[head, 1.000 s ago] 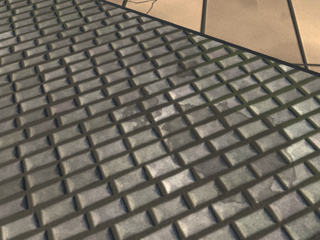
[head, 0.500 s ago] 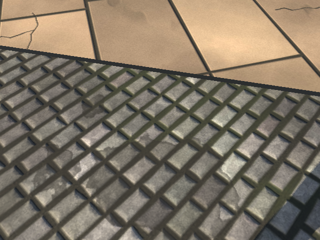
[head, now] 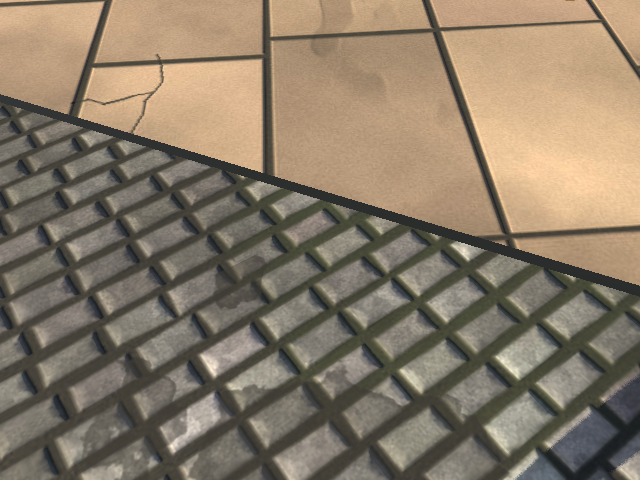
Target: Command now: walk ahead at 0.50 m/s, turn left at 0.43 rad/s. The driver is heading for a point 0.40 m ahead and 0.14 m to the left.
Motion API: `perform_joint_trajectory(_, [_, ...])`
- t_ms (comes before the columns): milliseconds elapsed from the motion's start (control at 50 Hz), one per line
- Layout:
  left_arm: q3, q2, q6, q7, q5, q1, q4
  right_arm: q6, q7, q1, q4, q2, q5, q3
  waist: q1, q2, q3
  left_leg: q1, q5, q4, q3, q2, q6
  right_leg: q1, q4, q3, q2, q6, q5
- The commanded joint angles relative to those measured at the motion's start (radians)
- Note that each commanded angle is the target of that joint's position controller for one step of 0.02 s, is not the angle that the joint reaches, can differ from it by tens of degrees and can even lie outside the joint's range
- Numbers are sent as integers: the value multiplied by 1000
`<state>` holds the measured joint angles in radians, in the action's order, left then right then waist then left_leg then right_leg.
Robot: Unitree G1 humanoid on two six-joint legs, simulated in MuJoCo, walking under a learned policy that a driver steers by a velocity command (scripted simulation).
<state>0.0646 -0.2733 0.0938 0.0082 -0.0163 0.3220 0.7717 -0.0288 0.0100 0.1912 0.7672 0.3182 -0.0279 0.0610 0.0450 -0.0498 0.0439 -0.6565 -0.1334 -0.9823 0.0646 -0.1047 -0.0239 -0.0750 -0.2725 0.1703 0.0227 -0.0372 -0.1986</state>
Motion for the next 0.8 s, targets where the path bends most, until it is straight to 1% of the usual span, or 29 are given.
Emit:
perform_joint_trajectory(20, [36, -145, 19, -13, 3, -84, -64, -8, 17, -24, -64, 11, 5, -5, -22, 97, 23, 13, 154, 154, 3, -22, 5, -29, 163, -75, -269, -144, 241])
perform_joint_trajectory(100, [51, -179, -1, -19, 22, -22, -26, -8, 40, -149, -121, 10, 6, -12, 23, 77, 70, -14, 152, 294, -53, -10, 41, 72, 146, -18, -304, -127, 251])
perform_joint_trajectory(140, [58, -193, -16, -19, 34, -8, -11, -7, 50, -180, -147, 20, 6, -8, 23, 82, 74, -26, 87, 329, -79, 3, 69, 141, 102, 0, -322, -113, 319])
perform_joint_trajectory(160, [61, -204, -23, -20, 37, -13, -9, -5, 54, -180, -157, 29, 7, -4, 12, 90, 62, -2, 44, 341, -102, 23, 86, 164, 59, 14, -324, -103, 429])
perform_joint_trajectory(180, [65, -220, -30, -23, 41, -20, -10, -2, 56, -161, -163, 43, 8, 4, -8, 106, 33, 51, -6, 341, -134, 55, 105, 181, -6, 29, -322, -91, 602])
perform_joint_trajectory(200, [69, -235, -38, -26, 45, -29, -12, 2, 55, -107, -158, 66, 7, 18, -45, 124, -15, 138, -57, 335, -166, 96, 128, 188, -108, 42, -315, -78, 772])
perform_joint_trajectory(220, [68, -239, -48, -28, 50, -46, -17, 6, 50, 17, -131, 102, 3, 42, -120, 120, -85, 300, -58, 368, -191, 146, 158, 155, -284, 67, -289, -56, 864])
perform_joint_trajectory(240, [57, -217, -48, -31, 47, -42, -23, 13, 34, 186, -85, 165, 0, 78, -203, 88, -175, 572, -13, 415, -157, 175, 197, 11, -528, 83, -246, -16, 763])
perform_joint_trajectory(260, [21, -100, -34, -27, 4, 35, -69, 19, 13, 244, -72, 289, -6, 108, -148, -166, -250, 922, -43, 443, 282, -71, 335, -407, -907, 69, -121, 56, 29])
perform_joint_trajectory(280, [-2, -75, 4, -18, 12, 24, -97, -2, 22, 222, -119, 288, 0, 94, -125, -169, -418, 1068, -279, 646, 789, -228, 477, -629, -1113, -184, 32, 74, -425])
perform_joint_trajectory(300, [21, -170, 29, -7, 55, -112, -121, -19, 31, 202, -117, 202, 6, 69, -176, -45, -321, 1013, -287, 720, 701, -218, 407, -737, -1135, -269, -27, 50, -348])
perform_joint_trajectory(320, [18, -165, 43, -6, 64, -150, -139, -30, 30, 163, -112, 171, 7, 60, -148, -22, -201, 883, -225, 718, 567, -185, 369, -752, -1066, -259, -68, 28, -255])
perform_joint_trajectory(340, [18, -156, 43, -18, 37, -149, -116, -32, 29, 81, -120, 124, 8, 44, -97, 62, -110, 727, -16, 708, 418, -137, 316, -689, -980, -245, -114, 27, -185])
perform_joint_trajectory(360, [25, -164, 35, -23, 19, -114, -106, -35, 22, 28, -135, 103, 22, 36, -53, 11, -92, 612, 230, 698, 332, -121, 314, -603, -927, -247, -140, 42, -144])
perform_joint_trajectory(380, [29, -171, 21, -22, 10, -88, -95, -36, 19, 5, -147, 87, 30, 30, -34, 1, -88, 541, 428, 693, 261, -93, 302, -529, -912, -245, -150, 55, -139])
perform_joint_trajectory(400, [28, -155, 9, -21, 6, -60, -86, -37, 14, -3, -140, 92, 32, 31, -17, -2, -104, 507, 538, 695, 210, -83, 305, -493, -881, -231, -143, 73, -123])
perform_joint_trajectory(420, [23, -136, -3, -23, 8, -47, -75, -36, 7, -10, -133, 105, 33, 33, -7, 17, -111, 468, 586, 705, 160, -67, 303, -467, -844, -213, -134, 87, -101])
perform_joint_trajectory(460, [10, -100, -16, -26, 3, -84, -86, -38, -6, 19, -109, 117, 28, 34, -20, 5, -102, 454, 718, 697, 89, -39, 282, -478, -730, -191, -112, 105, -18])
perform_joint_trajectory(520, [-5, -74, -15, -19, 6, -168, -99, -20, -22, 32, -83, 112, 21, 29, -58, -22, -114, 463, 645, 686, 22, 11, 228, -426, -490, -180, -85, 104, 178])
perform_joint_trajectory(580, [-5, -83, -5, 0, 14, -230, -107, -6, -31, 67, -52, 111, 25, 24, -96, -34, -121, 514, 535, 670, 54, -17, 214, -384, -349, -191, -61, 93, 302])
perform_joint_trajectory(640, [6, -113, 2, 12, 2, -233, -108, -1, -28, 55, -31, 98, 28, 16, -87, -39, -101, 571, 499, 597, 118, -62, 212, -380, -277, -209, -55, 52, 221])
perform_joint_trajectory(660, [11, -123, 6, 13, -4, -211, -100, 0, -28, 44, -25, 93, 25, 14, -69, -38, -100, 580, 490, 555, 135, -64, 202, -354, -241, -206, -50, 33, 207])
perform_joint_trajectory(680, [15, -123, 10, 13, -11, -164, -83, 2, -28, 27, -21, 84, 21, 9, -36, -27, -106, 573, 479, 493, 130, -39, 179, -279, -163, -194, -42, 10, 283])
perform_joint_trajectory(700, [22, -159, 15, 5, -21, -135, -77, -3, -27, 54, -20, 71, 31, 5, -35, 24, -143, 536, 416, 411, 109, 24, 134, -148, -143, -242, -96, -22, 621])
perform_joint_trajectory(720, [24, -202, 14, -1, -36, -127, -89, -13, -23, 155, -15, 44, 51, -4, -89, 151, -238, 407, 134, 282, 92, 102, 84, 75, -227, -369, -235, -120, 970])
perform_joint_trajectory(740, [6, -119, -2, -4, -32, -94, -76, -10, -25, 215, 16, 23, 41, -15, -64, 247, -340, 323, -253, 135, 64, 148, 25, 181, -226, -500, -352, -252, 999])
perform_joint_trajectory(760, [-14, -58, -14, 1, -8, -74, -61, 8, -23, 155, 7, 70, 32, -8, -32, 252, -323, 264, -549, 37, 66, 141, -7, 153, -167, -583, -384, -284, 848])
perform_joint_trajectory(780, [-21, -56, -24, 6, 4, -96, -52, 31, -26, 111, -3, 90, 24, 2, -34, 182, -270, 232, -582, -1, 78, 117, -21, 90, -129, -589, -368, -257, 609])
perform_joint_trajectory(800, [-18, -75, -34, 9, 7, -138, -53, 56, -32, 84, -1, 81, 19, 6, -45, 146, -214, 218, -543, -12, 66, 96, -34, 18, -89, -573, -347, -227, 387])
